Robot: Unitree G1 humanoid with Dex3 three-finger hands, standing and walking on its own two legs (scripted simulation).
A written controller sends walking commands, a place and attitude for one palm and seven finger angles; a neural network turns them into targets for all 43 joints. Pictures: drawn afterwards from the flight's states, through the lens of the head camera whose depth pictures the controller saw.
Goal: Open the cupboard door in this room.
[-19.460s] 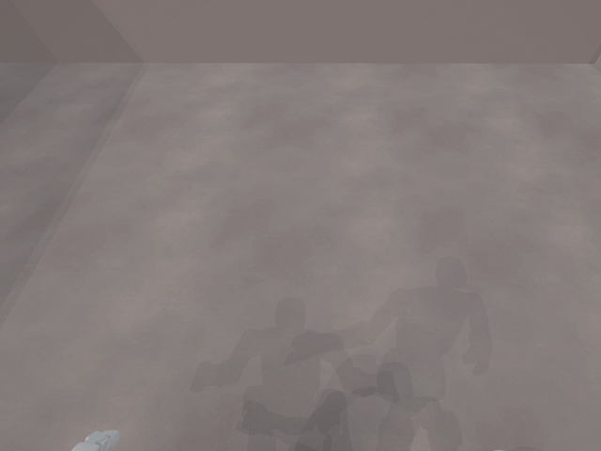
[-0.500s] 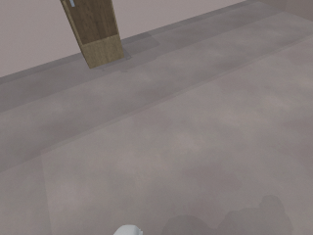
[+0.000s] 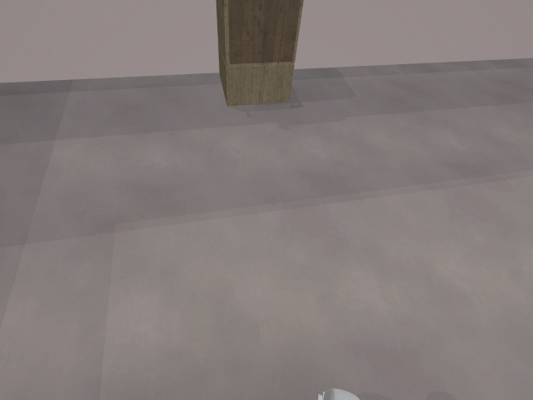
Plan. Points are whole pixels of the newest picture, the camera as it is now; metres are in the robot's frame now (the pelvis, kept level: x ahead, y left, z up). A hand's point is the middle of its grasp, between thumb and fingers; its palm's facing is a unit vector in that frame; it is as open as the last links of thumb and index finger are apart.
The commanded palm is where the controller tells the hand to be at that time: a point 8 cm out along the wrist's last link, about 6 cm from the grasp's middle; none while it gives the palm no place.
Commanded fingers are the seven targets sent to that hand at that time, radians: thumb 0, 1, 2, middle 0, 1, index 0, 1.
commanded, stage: turn or walk to find it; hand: left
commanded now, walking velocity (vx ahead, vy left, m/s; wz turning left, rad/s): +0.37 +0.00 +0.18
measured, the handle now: out of the picture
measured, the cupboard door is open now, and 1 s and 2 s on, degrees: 0 0 0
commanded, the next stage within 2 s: stand and wait in 1.14 s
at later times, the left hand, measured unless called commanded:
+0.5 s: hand (199, 316) +0.29 +0.15 -0.17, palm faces +0.12 -0.97 -0.23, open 7.3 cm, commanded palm none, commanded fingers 0.00 0.90 0.90 -0.20 -0.30 -0.20 -0.30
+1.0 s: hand (181, 262) +0.41 +0.22 -0.18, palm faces +0.19 -0.97 -0.15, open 7.4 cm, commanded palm none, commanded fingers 0.00 0.90 0.90 -0.20 -0.30 -0.20 -0.30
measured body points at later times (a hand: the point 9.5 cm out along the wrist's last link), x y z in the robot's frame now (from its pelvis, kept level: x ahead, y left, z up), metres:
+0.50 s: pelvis +0.24 -0.04 -0.01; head +0.27 -0.06 +0.44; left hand +0.28 +0.20 -0.15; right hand +0.24 -0.27 -0.18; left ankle +0.17 +0.10 -0.64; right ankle +0.28 -0.12 -0.74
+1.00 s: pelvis +0.45 +0.05 +0.00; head +0.47 +0.06 +0.44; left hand +0.40 +0.27 -0.17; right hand +0.57 -0.17 -0.14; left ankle +0.46 +0.13 -0.74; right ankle +0.44 -0.09 -0.65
